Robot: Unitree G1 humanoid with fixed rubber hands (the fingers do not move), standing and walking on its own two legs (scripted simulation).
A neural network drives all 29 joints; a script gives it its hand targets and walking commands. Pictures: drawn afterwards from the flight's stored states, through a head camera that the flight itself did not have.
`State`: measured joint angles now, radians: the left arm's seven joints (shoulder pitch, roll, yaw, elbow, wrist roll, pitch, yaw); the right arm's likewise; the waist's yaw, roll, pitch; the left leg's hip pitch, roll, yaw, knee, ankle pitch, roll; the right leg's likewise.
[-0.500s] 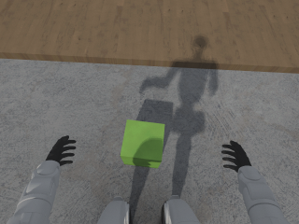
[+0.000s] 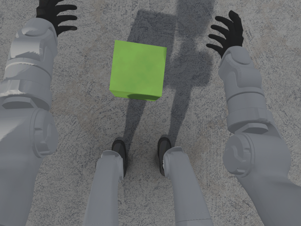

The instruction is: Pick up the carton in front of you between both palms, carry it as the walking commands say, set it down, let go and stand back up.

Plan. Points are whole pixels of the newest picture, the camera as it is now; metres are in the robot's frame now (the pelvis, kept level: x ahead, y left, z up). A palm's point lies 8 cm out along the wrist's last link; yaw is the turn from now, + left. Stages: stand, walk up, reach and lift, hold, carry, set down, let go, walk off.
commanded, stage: reach and lift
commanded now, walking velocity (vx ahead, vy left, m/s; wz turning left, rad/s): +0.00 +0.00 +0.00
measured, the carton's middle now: (137, 75) +0.55 -0.01 -0.53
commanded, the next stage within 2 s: none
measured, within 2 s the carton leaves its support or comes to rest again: leaves its support in 1.88 s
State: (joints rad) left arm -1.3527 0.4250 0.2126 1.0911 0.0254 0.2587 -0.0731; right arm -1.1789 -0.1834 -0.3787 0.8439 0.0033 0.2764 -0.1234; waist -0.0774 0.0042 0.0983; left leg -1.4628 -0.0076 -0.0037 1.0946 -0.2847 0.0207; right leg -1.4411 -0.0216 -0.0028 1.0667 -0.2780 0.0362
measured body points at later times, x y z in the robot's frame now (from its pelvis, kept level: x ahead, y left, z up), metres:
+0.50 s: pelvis +0.03 -0.01 -0.11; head +0.38 +0.00 +0.16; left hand +0.58 +0.18 -0.28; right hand +0.54 -0.20 -0.28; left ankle +0.10 +0.11 -0.62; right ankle +0.10 -0.14 -0.62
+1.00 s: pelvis -0.02 -0.01 -0.28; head +0.36 +0.00 -0.06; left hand +0.58 +0.17 -0.47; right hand +0.53 -0.20 -0.47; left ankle +0.09 +0.11 -0.62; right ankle +0.10 -0.14 -0.62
